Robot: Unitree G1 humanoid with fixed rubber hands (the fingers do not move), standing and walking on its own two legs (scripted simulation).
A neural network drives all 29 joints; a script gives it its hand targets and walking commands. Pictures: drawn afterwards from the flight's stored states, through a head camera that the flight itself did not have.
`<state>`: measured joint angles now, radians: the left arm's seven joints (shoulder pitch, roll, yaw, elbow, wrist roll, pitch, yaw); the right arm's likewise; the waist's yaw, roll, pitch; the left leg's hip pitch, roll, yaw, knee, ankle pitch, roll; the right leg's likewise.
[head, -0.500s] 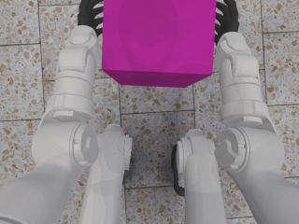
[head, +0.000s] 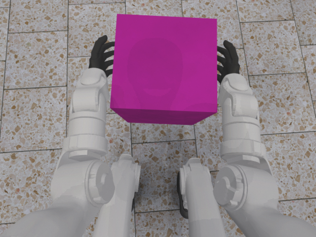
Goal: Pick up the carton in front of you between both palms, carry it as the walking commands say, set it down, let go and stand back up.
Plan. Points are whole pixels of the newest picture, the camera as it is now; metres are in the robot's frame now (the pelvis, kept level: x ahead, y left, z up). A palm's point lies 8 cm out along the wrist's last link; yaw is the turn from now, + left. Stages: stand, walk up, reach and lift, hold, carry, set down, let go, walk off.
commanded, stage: reach and lift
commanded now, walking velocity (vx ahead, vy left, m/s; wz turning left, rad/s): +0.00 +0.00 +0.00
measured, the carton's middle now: (162, 81) +0.50 +0.01 -0.12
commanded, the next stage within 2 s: none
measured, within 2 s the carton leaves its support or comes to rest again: neither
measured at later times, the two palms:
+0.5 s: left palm (64, 58) +0.44 +0.15 +0.11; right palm (277, 67) +0.44 -0.14 +0.11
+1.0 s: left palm out of the picture +0.39 +0.15 +0.26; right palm out of the picture +0.39 -0.15 +0.26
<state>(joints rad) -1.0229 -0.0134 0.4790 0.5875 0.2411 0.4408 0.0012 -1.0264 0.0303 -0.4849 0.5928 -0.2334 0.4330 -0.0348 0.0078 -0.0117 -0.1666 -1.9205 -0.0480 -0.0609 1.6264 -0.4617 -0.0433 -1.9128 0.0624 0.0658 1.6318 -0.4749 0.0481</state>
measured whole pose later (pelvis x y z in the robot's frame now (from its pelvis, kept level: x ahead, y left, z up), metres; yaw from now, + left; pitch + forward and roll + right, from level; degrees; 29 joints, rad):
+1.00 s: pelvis +0.09 +0.00 +0.24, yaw +1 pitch +3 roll +0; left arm -0.29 -0.16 0.28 0.37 0.25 0.54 -0.01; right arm -0.29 0.16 -0.28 0.38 -0.25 0.53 0.00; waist 0.00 0.00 -0.08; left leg -0.33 -0.01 -0.07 0.52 -0.24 -0.02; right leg -0.33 0.02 0.07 0.53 -0.25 0.01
